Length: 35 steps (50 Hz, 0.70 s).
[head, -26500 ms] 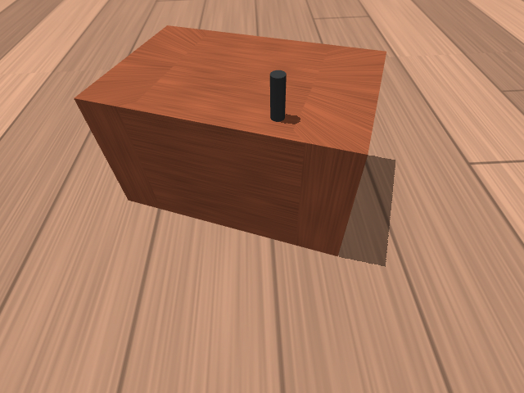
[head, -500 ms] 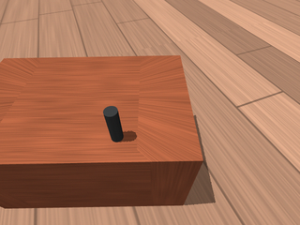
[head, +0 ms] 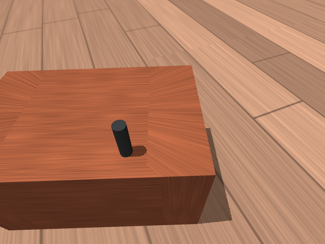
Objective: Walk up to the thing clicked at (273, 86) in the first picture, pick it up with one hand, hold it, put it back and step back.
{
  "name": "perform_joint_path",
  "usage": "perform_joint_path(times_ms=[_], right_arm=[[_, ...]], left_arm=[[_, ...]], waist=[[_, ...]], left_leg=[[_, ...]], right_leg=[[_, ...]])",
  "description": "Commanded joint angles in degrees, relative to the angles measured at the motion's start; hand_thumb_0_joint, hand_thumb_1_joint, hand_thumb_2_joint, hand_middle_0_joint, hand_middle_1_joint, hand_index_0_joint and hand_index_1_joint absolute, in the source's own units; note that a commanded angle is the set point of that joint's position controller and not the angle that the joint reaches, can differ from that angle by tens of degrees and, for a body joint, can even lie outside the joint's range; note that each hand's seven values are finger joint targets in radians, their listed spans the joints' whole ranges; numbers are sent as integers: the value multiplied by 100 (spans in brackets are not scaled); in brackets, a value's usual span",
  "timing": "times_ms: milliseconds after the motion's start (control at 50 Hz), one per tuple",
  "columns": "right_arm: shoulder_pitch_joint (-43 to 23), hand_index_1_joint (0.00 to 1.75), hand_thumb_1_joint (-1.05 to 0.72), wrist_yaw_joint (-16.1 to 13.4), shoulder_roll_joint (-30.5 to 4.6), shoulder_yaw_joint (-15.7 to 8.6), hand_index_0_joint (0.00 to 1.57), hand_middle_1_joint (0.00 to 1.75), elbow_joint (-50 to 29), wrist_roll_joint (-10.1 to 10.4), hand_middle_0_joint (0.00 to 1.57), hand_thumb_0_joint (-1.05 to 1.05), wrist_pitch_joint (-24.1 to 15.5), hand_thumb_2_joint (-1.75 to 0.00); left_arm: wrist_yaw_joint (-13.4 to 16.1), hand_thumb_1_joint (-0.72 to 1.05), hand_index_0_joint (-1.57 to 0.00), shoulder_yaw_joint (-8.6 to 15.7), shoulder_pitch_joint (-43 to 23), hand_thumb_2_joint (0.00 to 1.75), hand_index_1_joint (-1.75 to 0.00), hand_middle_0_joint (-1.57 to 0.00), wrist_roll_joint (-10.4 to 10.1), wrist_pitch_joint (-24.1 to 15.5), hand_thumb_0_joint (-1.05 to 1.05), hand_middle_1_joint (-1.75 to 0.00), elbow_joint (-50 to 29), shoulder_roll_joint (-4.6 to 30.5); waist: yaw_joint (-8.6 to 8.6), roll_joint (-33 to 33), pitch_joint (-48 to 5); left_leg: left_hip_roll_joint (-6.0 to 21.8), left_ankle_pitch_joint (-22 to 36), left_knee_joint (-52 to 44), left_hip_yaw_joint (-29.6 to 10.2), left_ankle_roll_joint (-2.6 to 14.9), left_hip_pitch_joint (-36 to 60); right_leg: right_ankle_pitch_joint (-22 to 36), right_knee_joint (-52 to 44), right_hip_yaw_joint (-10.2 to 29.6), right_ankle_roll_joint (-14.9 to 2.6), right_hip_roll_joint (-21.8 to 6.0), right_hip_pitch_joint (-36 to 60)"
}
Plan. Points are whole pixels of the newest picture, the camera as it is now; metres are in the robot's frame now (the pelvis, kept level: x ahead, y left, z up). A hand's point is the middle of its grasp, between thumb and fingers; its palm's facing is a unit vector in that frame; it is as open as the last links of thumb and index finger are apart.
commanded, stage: stand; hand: left
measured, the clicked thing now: (122, 139) +0.48 +0.18 -0.10
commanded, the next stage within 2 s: step back in 1.96 s
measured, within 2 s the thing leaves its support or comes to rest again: neither
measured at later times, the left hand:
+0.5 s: hand out of the picture +0.07 +0.26 -0.16, palm faces -0.04 -0.94 -0.33, open 7.4 cm
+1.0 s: hand out of the picture +0.09 +0.25 -0.16, palm faces -0.03 -0.94 -0.33, open 7.4 cm
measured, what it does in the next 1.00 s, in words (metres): stands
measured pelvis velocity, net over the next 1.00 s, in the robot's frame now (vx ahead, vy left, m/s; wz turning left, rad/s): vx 0.02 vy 0.01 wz -0.01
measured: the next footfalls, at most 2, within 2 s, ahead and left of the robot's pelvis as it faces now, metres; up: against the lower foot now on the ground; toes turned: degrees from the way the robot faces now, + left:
none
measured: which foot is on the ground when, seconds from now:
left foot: down 0.00-1.00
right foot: down 0.00-1.00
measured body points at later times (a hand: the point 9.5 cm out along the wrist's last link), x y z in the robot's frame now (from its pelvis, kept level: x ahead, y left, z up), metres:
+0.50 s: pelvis +0.01 +0.01 +0.00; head +0.02 +0.01 +0.45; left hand +0.07 +0.31 -0.14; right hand +0.07 -0.29 -0.13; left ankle +0.05 +0.13 -0.74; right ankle -0.01 -0.14 -0.74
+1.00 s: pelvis +0.02 +0.01 +0.00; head +0.03 +0.01 +0.45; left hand +0.09 +0.30 -0.13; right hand +0.09 -0.29 -0.13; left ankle +0.05 +0.13 -0.74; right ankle -0.01 -0.14 -0.74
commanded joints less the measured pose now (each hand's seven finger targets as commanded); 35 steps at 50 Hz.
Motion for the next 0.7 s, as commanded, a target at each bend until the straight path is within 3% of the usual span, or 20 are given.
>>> perform_joint_path(times_ms=[0,180,220,400,560,680], right_arm=[[-279,30,-90,-92,-1135,-191,20,30,-294,-17,20,0,-125,-90],[-330,30,-90,-100,-1153,-152,20,30,-188,-4,20,0,-136,-90],[-309,30,-90,-107,-1192,-149,20,30,-162,-17,20,0,-132,-90],[-407,30,-90,-117,-1280,-153,20,30,-168,-4,20,0,-159,-90],[-435,30,-90,-125,-1265,-152,20,30,-185,15,20,0,-178,-90],[-448,30,-90,-130,-1309,-156,20,30,-176,9,20,0,-164,-90]], left_arm=[[84,90,-20,212,-229,90,-30,-20,-38,-122,0,-30,-260,1220],[81,90,-20,192,-327,90,-30,-20,-70,-107,0,-30,-154,1203],[74,90,-20,205,-360,90,-30,-20,-71,-83,0,-30,-140,1221],[48,90,-20,206,-352,90,-30,-20,-56,-58,0,-30,-107,1197],[55,90,-20,222,-389,90,-30,-20,-76,-71,0,-30,-111,1209],[51,90,-20,244,-396,90,-30,-20,-69,-60,0,-30,-123,1258]], waist=[[-16,-40,-104],[6,-3,-249],[-1,59,-158],[13,107,-223],[8,-86,-478],[-15,-15,-460]], left_leg=[[466,-196,-536,-572,203,452],[518,302,-577,-522,211,499],[510,49,-657,-529,206,389],[542,-63,-796,-597,194,436],[581,903,-576,-496,238,774],[556,728,-600,-477,208,781]], right_leg=[[51,-710,487,-284,-517,-591],[490,-702,437,-261,-542,-327],[389,-717,425,-262,-524,-338],[442,-694,360,-229,-514,-325],[978,-676,359,-213,-584,-217],[973,-713,355,-203,-593,-215]])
